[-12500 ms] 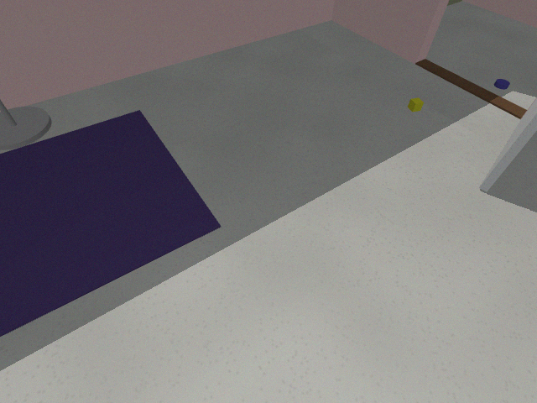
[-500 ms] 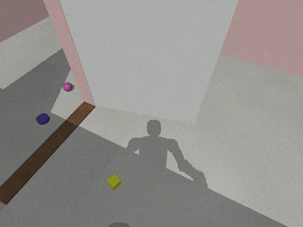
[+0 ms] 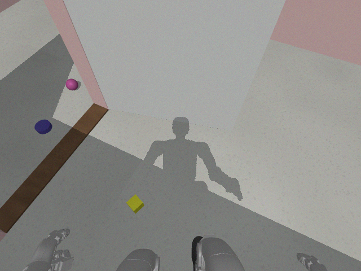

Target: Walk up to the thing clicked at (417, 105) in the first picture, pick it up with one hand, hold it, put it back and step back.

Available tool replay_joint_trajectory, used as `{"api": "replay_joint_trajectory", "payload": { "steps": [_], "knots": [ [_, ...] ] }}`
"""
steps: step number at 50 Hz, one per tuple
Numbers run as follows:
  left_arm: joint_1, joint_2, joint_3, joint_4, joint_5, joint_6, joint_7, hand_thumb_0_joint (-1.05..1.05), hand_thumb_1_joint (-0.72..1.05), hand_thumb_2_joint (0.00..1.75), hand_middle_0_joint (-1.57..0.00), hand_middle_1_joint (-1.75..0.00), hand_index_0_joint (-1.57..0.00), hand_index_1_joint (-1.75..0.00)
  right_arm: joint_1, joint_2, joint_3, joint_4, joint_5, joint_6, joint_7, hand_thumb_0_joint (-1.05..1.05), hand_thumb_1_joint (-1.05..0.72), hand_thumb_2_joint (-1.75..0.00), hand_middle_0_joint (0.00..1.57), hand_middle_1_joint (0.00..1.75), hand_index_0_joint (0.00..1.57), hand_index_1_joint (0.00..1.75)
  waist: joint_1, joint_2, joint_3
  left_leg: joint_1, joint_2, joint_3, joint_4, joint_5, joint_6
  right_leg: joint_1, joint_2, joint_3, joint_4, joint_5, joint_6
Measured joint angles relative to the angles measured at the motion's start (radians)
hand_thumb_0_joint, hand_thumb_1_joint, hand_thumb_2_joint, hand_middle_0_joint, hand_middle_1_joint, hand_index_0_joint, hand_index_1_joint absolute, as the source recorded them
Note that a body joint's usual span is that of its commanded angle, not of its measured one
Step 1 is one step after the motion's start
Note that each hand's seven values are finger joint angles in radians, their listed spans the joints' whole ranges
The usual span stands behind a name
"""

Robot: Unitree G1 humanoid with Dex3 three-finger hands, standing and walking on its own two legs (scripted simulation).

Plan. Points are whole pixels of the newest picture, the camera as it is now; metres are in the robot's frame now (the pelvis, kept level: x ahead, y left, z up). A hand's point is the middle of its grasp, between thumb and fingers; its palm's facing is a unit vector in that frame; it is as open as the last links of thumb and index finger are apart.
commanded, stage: walk up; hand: left
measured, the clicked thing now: (135, 204) +0.42 +0.22 -0.72
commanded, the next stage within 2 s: stand in 0.54 s
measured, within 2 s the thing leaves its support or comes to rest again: neither
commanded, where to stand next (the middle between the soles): +0.02 -0.02 m, yaw -1 degrees
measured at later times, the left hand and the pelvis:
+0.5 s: hand out of the picture +0.02 +0.27 -0.13, palm faces -0.13 -0.91 -0.38, open 7.4 cm; pelvis -0.04 -0.02 +0.02, yaw -4 degrees
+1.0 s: hand out of the picture +0.12 +0.20 -0.12, palm faces -0.09 -0.95 -0.31, open 7.4 cm; pelvis -0.02 -0.03 +0.03, yaw -4 degrees
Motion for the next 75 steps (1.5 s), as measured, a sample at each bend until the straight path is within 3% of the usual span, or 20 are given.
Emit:
{"api": "replay_joint_trajectory", "payload": {
  "steps": [2, 4, 8, 10, 12, 13, 16, 18, 21, 24, 26, 27, 28, 32, 34, 36, 37, 40, 46, 75],
  "knots": [
    [-0.037, -0.011, -0.007, -0.028, 0.006, 0.007, 0.002, 0.01, 0.91, 0.9, -0.2, -0.3, -0.2, -0.3, -0.023, 0.004, 0.002, -0.009, -0.001, -0.003, -0.003, 0.0, -0.91, -0.9, 0.2, 0.3, 0.2, 0.3, 0.007, -0.012, 0.015, -0.061, -0.026, -0.024, 0.134, -0.051, -0.003, -0.021, -0.011, 0.005, -0.001, 0.014, -0.004],
    [-0.065, -0.019, -0.008, -0.052, 0.021, 0.022, 0.004, 0.01, 0.91, 0.9, -0.2, -0.3, -0.2, -0.3, -0.028, 0.005, 0.004, -0.014, -0.003, -0.01, -0.003, 0.0, -0.91, -0.9, 0.2, 0.3, 0.2, 0.3, 0.013, -0.025, 0.012, -0.083, -0.027, -0.018, 0.173, -0.036, -0.009, -0.045, -0.018, 0.008, 0.0, 0.029, -0.004],
    [-0.09, -0.031, -0.008, -0.086, 0.041, 0.041, -0.004, 0.01, 0.91, 0.9, -0.2, -0.3, -0.21, -0.3, 0.008, -0.001, 0.004, 0.006, -0.023, -0.025, -0.001, 0.0, -0.91, -0.9, 0.2, 0.3, 0.2, 0.3, 0.013, -0.035, -0.025, -0.012, 0.002, 0.031, -0.048, 0.019, -0.014, -0.092, -0.027, -0.006, 0.03, 0.036, 0.001],
    [-0.087, -0.018, -0.004, -0.088, 0.032, 0.05, -0.009, 0.01, 0.9, 0.9, -0.2, -0.3, -0.21, -0.3, 0.028, 0.009, -0.003, 0.033, -0.045, -0.033, 0.001, 0.0, -0.91, -0.9, 0.2, 0.3, 0.2, 0.3, 0.018, -0.075, -0.034, 0.022, -0.017, 0.06, -0.137, 0.091, 0.007, -0.121, -0.04, 0.021, 0.089, -0.016, 0.004],
    [-0.059, -0.016, 0.009, -0.063, 0.026, 0.057, -0.006, 0.01, 0.91, 0.9, -0.2, -0.3, -0.21, -0.3, 0.049, 0.008, -0.004, 0.046, -0.062, -0.025, 0.011, 0.0, -0.91, -0.9, 0.2, 0.3, 0.2, 0.3, 0.005, -0.071, -0.048, 0.015, -0.004, 0.06, -0.126, 0.096, 0.021, -0.148, 0.013, 0.077, 0.202, -0.213, 0.017],
    [-0.044, -0.01, 0.014, -0.047, 0.027, 0.061, -0.007, 0.01, 0.91, 0.9, -0.2, -0.3, -0.21, -0.3, 0.057, 0.008, -0.005, 0.053, -0.065, -0.026, 0.011, 0.0, -0.91, -0.9, 0.2, 0.3, 0.2, 0.3, -0.008, -0.062, -0.051, 0.015, 0.008, 0.049, -0.136, 0.105, 0.023, -0.161, 0.047, 0.111, 0.291, -0.26, 0.021],
    [0.011, 0.021, 0.036, -0.011, 0.014, 0.055, -0.011, 0.01, 0.91, 0.9, -0.2, -0.3, -0.2, -0.3, 0.084, 0.014, -0.007, 0.076, -0.071, -0.043, 0.003, 0.0, -0.91, -0.9, 0.2, 0.3, 0.2, 0.3, -0.009, -0.071, -0.063, 0.033, 0.029, 0.047, -0.21, 0.155, 0.013, -0.157, 0.095, 0.182, 0.468, -0.241, 0.02],
    [0.067, 0.039, 0.045, 0.019, 0.012, 0.037, -0.019, 0.01, 0.91, 0.9, -0.2, -0.3, -0.2, -0.3, 0.104, 0.01, -0.014, 0.079, -0.076, -0.054, 0.013, 0.01, -0.91, -0.9, 0.21, 0.3, 0.2, 0.3, -0.003, -0.074, -0.083, 0.053, 0.043, 0.057, -0.26, 0.177, 0.01, -0.101, 0.074, 0.167, 0.433, -0.229, 0.029],
    [0.166, 0.057, 0.046, 0.068, 0.016, 0.017, -0.038, 0.01, 0.91, 0.9, -0.2, -0.3, -0.2, -0.3, 0.14, -0.009, -0.03, 0.051, -0.086, -0.063, 0.041, 0.01, -0.9, -0.9, 0.21, 0.3, 0.2, 0.3, -0.01, -0.054, -0.124, 0.087, 0.072, 0.074, -0.307, 0.181, 0.019, 0.011, 0.037, 0.111, 0.297, -0.295, 0.051],
    [0.226, 0.069, 0.041, 0.105, 0.019, -0.005, -0.044, 0.01, 0.91, 0.9, -0.2, -0.3, -0.2, -0.3, 0.174, -0.036, -0.039, 0.022, -0.085, -0.066, 0.059, 0.01, -0.9, -0.9, 0.2, 0.3, 0.2, 0.3, -0.017, -0.027, -0.149, 0.114, 0.098, 0.09, -0.328, 0.176, 0.019, 0.105, 0.014, 0.065, 0.134, -0.342, 0.043],
    [0.245, 0.073, 0.04, 0.111, 0.017, -0.032, -0.039, 0.01, 0.91, 0.9, -0.2, -0.3, -0.2, -0.3, 0.191, -0.056, -0.043, 0.011, -0.081, -0.055, 0.068, 0.0, -0.9, -0.9, 0.2, 0.3, 0.2, 0.3, -0.019, -0.005, -0.153, 0.113, 0.115, 0.09, -0.302, 0.158, 0.008, 0.174, 0.01, 0.032, -0.014, -0.287, 0.027],
    [0.25, 0.071, 0.042, 0.106, 0.016, -0.051, -0.034, 0.01, 0.91, 0.9, -0.2, -0.3, -0.2, -0.3, 0.197, -0.067, -0.045, 0.009, -0.077, -0.045, 0.071, 0.0, -0.9, -0.9, 0.2, 0.3, 0.2, 0.3, -0.018, 0.016, -0.148, 0.101, 0.13, 0.077, -0.257, 0.135, 0.017, 0.201, 0.021, 0.017, -0.069, -0.18, 0.029],
    [0.248, 0.069, 0.041, 0.104, 0.016, -0.067, -0.024, 0.01, 0.91, 0.9, -0.2, -0.3, -0.2, -0.3, 0.195, -0.07, -0.048, 0.018, -0.066, -0.035, 0.064, 0.0, -0.9, -0.9, 0.2, 0.3, 0.2, 0.3, -0.017, 0.032, -0.14, 0.084, 0.13, 0.049, -0.202, 0.123, 0.018, 0.21, 0.029, 0.005, -0.071, -0.135, 0.034],
    [0.215, 0.042, 0.014, 0.102, 0.011, -0.074, 0.001, 0.01, 0.91, 0.9, -0.2, -0.3, -0.2, -0.3, 0.143, -0.04, -0.037, 0.048, -0.025, -0.007, 0.039, 0.01, -0.91, -0.9, 0.2, 0.3, 0.2, 0.3, 0.007, 0.033, -0.137, 0.039, 0.056, -0.025, -0.122, 0.016, 0.018, 0.224, 0.017, 0.02, -0.073, -0.148, 0.026],
    [0.184, 0.027, -0.002, 0.099, 0.001, -0.069, 0.004, 0.01, 0.91, 0.9, -0.2, -0.3, -0.2, -0.3, 0.116, -0.021, -0.027, 0.049, -0.023, -0.018, 0.039, 0.01, -0.91, -0.9, 0.2, 0.3, 0.2, 0.3, 0.005, 0.033, -0.133, 0.047, 0.052, -0.017, -0.199, 0.068, 0.016, 0.239, 0.01, 0.017, -0.098, -0.139, 0.028],
    [0.148, 0.012, -0.016, 0.096, -0.007, -0.064, 0.004, 0.01, 0.91, 0.9, -0.2, -0.3, -0.2, -0.3, 0.094, -0.007, -0.018, 0.053, -0.027, -0.034, 0.041, 0.01, -0.91, -0.9, 0.2, 0.3, 0.2, 0.3, 0.001, 0.037, -0.133, 0.083, 0.056, -0.015, -0.345, 0.24, 0.006, 0.242, 0.009, 0.009, -0.096, -0.141, 0.032],
    [0.127, 0.005, -0.021, 0.097, -0.011, -0.062, 0.005, 0.01, 0.91, 0.9, -0.2, -0.3, -0.2, -0.3, 0.079, 0.003, -0.014, 0.063, -0.031, -0.04, 0.041, 0.01, -0.91, -0.9, 0.2, 0.3, 0.2, 0.3, 0.002, 0.031, -0.13, 0.095, 0.053, -0.014, -0.372, 0.292, -0.014, 0.245, 0.004, 0.01, -0.091, -0.145, 0.035],
    [0.082, -0.019, -0.032, 0.111, -0.019, -0.054, 0.002, 0.01, 0.91, 0.9, -0.2, -0.3, -0.2, -0.3, 0.045, 0.033, 0.008, 0.098, -0.035, -0.039, 0.05, 0.01, -0.91, -0.9, 0.2, 0.3, 0.2, 0.3, 0.011, 0.014, -0.151, 0.118, 0.05, -0.008, -0.413, 0.298, -0.036, 0.268, 0.0, 0.016, -0.138, -0.126, 0.039],
    [0.027, -0.041, -0.047, 0.16, -0.011, -0.065, -0.009, 0.01, 0.91, 0.9, -0.2, -0.3, -0.2, -0.3, -0.018, 0.064, 0.03, 0.155, -0.035, -0.056, 0.055, 0.01, -0.91, -0.9, 0.2, 0.3, 0.2, 0.3, 0.007, -0.009, -0.179, 0.162, 0.047, 0.0, -0.505, 0.332, -0.037, 0.308, -0.003, 0.022, -0.227, -0.085, 0.043],
    [0.04, -0.017, -0.028, 0.294, -0.001, -0.047, 0.0, 0.01, 0.91, 0.9, -0.2, -0.3, -0.2, -0.3, -0.083, 0.048, 0.021, 0.278, -0.04, -0.043, 0.047, 0.01, -0.91, -0.9, 0.2, 0.3, 0.2, 0.3, 0.02, -0.006, -0.174, 0.193, 0.042, 0.013, -0.608, 0.386, -0.03, 0.335, -0.009, 0.034, -0.331, -0.027, 0.053]
  ]
}}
